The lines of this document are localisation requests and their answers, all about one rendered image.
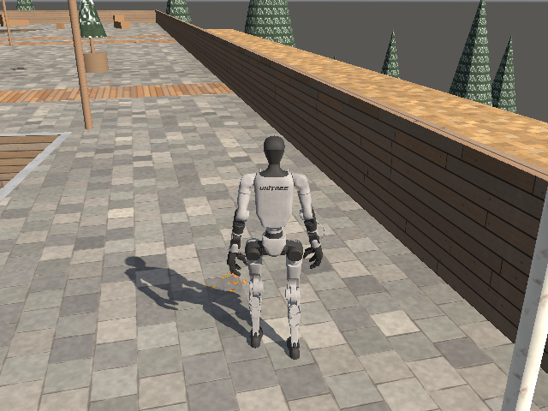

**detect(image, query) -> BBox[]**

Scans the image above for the robot right upper arm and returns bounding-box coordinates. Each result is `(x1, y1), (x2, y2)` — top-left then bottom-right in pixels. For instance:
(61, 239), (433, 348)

(292, 173), (313, 220)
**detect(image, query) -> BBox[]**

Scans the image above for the robot right shin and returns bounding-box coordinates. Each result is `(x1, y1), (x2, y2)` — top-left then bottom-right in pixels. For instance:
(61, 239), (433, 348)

(288, 288), (301, 348)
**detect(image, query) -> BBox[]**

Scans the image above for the right robot hand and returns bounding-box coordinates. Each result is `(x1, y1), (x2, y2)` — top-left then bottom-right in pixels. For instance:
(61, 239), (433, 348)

(303, 245), (323, 269)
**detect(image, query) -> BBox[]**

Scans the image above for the robot right forearm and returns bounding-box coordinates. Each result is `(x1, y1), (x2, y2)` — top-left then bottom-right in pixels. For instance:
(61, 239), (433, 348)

(304, 208), (321, 248)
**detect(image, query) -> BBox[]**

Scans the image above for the robot left forearm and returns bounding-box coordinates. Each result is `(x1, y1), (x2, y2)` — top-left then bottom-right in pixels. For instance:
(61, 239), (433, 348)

(229, 209), (245, 253)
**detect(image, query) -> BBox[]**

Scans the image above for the left robot foot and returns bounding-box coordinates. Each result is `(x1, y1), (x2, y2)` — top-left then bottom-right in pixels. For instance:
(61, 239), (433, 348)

(250, 327), (263, 348)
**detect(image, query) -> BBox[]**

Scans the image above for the robot left upper arm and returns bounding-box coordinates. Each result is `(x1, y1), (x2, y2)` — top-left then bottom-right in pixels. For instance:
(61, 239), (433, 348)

(236, 173), (256, 222)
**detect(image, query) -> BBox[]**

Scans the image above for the left robot hand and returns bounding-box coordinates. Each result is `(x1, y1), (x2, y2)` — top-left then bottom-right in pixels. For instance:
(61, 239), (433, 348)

(227, 251), (247, 276)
